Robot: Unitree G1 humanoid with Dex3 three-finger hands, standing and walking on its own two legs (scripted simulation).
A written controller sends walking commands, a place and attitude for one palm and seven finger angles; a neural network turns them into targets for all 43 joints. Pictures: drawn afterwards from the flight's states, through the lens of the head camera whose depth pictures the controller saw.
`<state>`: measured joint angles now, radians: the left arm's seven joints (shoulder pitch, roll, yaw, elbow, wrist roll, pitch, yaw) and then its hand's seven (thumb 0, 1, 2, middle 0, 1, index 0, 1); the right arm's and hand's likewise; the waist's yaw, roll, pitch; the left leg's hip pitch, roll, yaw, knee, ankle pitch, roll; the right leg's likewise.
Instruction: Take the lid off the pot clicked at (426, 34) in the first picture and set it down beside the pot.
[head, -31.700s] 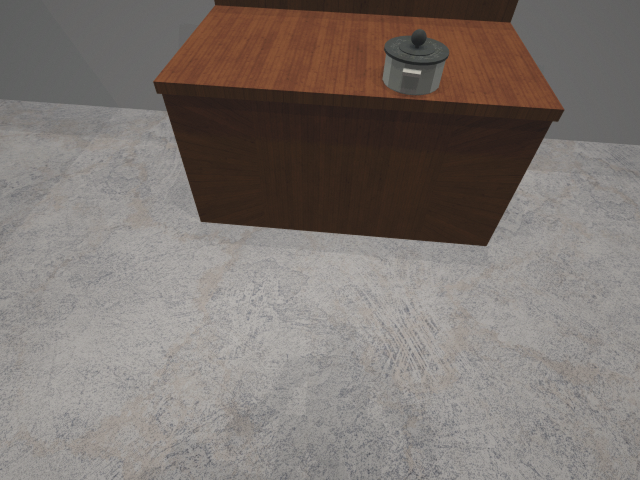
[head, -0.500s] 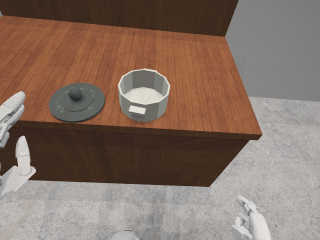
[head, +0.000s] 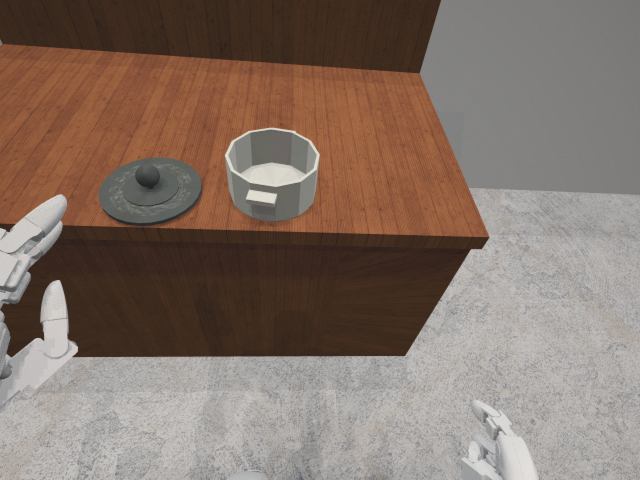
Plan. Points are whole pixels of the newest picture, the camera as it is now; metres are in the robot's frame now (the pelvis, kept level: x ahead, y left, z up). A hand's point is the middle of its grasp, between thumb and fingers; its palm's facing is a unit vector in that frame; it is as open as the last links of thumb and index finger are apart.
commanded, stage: stop stepping back and stand still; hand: left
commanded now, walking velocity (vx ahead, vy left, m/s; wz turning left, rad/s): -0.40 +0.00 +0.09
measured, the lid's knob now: (147, 175) +0.64 +0.36 -0.05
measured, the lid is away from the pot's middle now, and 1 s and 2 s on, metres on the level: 0.25 0.25 0.25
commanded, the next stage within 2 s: let the arm hang, fingers relaxed in 0.76 s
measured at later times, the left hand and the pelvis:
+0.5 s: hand out of the picture +0.08 +0.25 +0.16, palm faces +0.41 -0.83 -0.39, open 7.4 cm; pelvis -0.10 +0.00 +0.00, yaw +2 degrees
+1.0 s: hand out of the picture +0.08 +0.27 -0.04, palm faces +0.23 -0.90 -0.37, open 7.4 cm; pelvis -0.10 +0.01 -0.01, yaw +6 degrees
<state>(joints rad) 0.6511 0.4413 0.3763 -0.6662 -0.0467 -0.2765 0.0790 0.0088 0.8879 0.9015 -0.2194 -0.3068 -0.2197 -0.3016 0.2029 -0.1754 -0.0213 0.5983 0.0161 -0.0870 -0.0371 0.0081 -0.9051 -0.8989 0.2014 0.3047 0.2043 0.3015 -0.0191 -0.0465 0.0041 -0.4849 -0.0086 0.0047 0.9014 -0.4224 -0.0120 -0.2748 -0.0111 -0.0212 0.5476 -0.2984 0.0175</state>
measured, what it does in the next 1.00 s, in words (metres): walks backwards: left foot, then right foot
